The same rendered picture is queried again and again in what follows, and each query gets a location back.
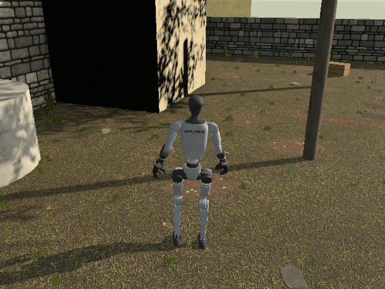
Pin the robot right hand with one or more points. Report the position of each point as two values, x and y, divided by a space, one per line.
226 167

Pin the right robot thigh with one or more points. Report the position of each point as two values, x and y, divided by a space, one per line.
205 185

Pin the right robot forearm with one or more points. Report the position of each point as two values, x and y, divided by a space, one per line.
222 158

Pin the left robot forearm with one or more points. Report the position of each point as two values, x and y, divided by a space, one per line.
161 158

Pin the right robot upper arm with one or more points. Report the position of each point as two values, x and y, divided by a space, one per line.
213 128

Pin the humanoid robot torso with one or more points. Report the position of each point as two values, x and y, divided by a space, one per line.
193 146

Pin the robot left hand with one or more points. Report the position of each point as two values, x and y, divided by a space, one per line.
156 169

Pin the left robot upper arm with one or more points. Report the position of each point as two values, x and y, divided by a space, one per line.
175 126

